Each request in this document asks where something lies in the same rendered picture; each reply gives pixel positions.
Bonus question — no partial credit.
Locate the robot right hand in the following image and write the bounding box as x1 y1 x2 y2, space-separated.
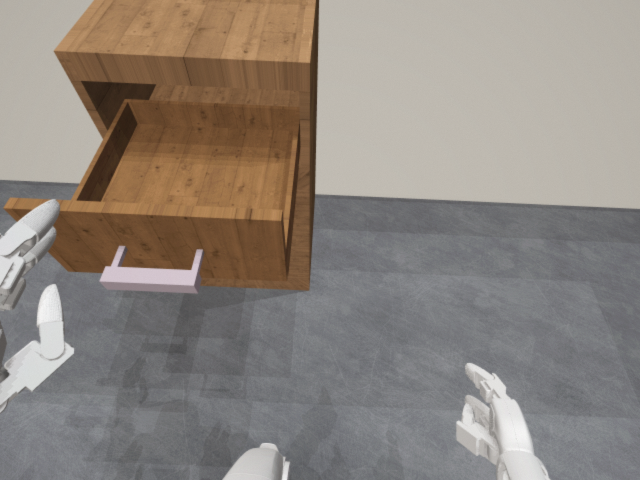
456 363 535 466

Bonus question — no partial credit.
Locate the left robot shin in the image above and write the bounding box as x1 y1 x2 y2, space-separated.
259 443 279 452

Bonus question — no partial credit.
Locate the drawer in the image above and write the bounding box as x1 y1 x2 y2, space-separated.
3 99 300 281

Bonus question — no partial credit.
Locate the cabinet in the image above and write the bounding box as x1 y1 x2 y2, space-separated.
54 0 319 291

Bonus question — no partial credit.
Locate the left robot thigh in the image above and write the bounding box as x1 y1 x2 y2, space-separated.
222 448 290 480

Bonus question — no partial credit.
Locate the handle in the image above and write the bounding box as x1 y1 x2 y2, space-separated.
99 246 204 294

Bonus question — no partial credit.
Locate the robot left hand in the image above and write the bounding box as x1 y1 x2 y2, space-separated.
0 199 74 414

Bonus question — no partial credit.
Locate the right robot forearm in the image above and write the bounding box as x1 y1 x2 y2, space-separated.
496 451 551 480

